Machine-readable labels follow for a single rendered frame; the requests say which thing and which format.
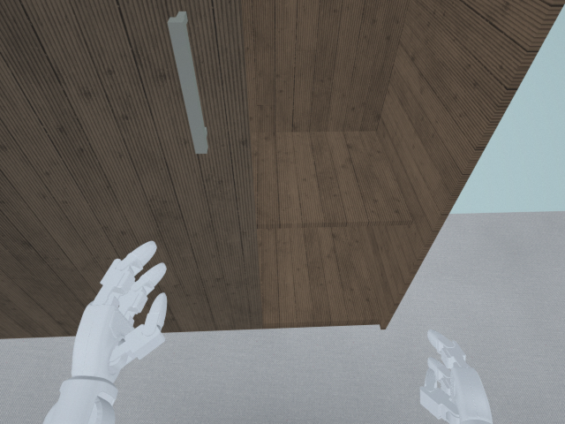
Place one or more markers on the robot right hand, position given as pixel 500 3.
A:
pixel 462 395

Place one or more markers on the robot left hand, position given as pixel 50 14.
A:
pixel 104 324

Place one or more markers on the wardrobe door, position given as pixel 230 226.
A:
pixel 97 159

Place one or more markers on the handle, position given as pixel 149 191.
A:
pixel 183 55

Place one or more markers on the robot left forearm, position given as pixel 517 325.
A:
pixel 84 400

